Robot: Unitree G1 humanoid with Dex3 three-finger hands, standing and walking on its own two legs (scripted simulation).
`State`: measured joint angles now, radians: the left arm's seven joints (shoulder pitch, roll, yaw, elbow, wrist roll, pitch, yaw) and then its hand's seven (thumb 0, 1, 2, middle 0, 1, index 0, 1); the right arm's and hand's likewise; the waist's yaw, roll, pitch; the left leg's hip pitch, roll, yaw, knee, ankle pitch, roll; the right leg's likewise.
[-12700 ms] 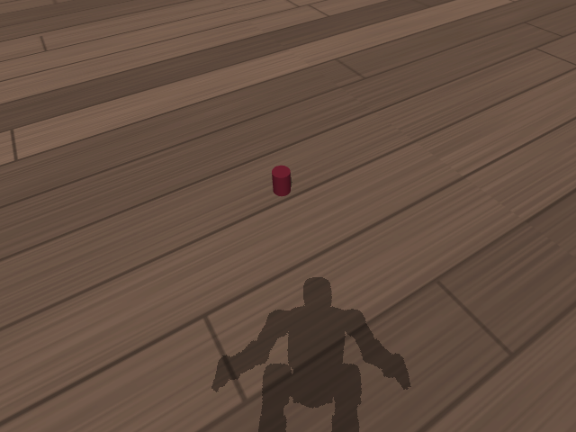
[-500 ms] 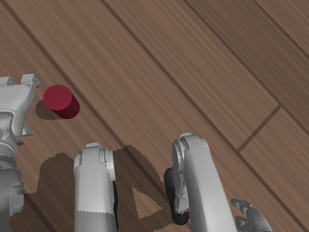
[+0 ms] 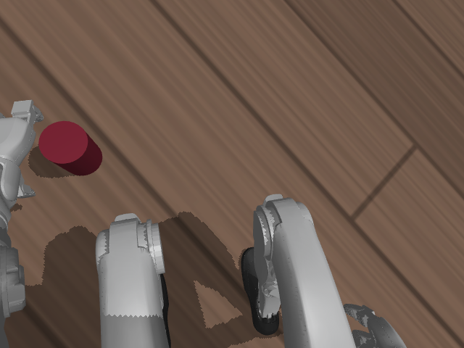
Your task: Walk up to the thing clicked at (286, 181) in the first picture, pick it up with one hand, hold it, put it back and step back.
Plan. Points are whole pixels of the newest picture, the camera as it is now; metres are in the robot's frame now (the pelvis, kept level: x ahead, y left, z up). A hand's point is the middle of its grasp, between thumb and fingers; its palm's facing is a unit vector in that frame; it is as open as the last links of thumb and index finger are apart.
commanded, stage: approach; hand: left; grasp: from above
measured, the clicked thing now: (74, 150) +0.48 +0.29 -0.29
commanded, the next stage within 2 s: rest palm in 1.00 s
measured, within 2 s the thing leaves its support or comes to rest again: neither
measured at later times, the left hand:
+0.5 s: hand (71, 121) +0.50 +0.26 -0.17, palm faces -0.35 -0.04 -0.94, open 14.1 cm
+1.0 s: hand (39, 153) +0.45 +0.31 -0.19, palm faces -0.43 -0.06 -0.90, open 14.0 cm
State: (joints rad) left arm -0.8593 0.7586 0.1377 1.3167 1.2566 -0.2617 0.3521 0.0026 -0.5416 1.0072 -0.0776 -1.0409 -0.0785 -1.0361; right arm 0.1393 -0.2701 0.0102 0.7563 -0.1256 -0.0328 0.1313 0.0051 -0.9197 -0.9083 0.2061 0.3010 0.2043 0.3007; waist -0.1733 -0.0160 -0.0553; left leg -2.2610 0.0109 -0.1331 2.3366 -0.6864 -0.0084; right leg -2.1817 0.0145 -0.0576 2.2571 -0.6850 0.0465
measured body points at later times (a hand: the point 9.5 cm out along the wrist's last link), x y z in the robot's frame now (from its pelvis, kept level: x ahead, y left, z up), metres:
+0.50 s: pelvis +0.00 +0.00 -0.01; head +0.24 +0.07 +0.36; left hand +0.52 +0.26 -0.12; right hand +0.04 -0.28 -0.11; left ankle +0.08 +0.13 -0.32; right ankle +0.10 -0.13 -0.32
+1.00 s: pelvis +0.00 +0.00 -0.02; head +0.24 +0.08 +0.35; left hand +0.47 +0.32 -0.14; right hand +0.05 -0.28 -0.12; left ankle +0.08 +0.13 -0.32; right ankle +0.10 -0.13 -0.32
